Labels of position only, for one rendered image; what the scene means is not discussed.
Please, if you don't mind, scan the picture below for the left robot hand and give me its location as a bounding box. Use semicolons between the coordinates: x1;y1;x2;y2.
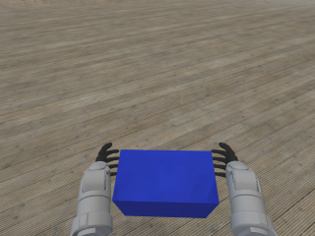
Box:
95;143;119;176

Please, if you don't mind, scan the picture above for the right robot hand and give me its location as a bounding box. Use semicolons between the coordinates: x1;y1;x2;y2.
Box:
212;143;238;178

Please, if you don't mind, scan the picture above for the carton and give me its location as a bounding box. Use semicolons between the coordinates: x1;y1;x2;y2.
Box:
112;149;220;218

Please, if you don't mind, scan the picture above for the robot right forearm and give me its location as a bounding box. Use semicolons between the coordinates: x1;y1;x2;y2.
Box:
225;160;278;236

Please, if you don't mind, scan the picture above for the robot left forearm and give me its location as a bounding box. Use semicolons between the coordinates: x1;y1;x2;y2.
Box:
70;161;113;236

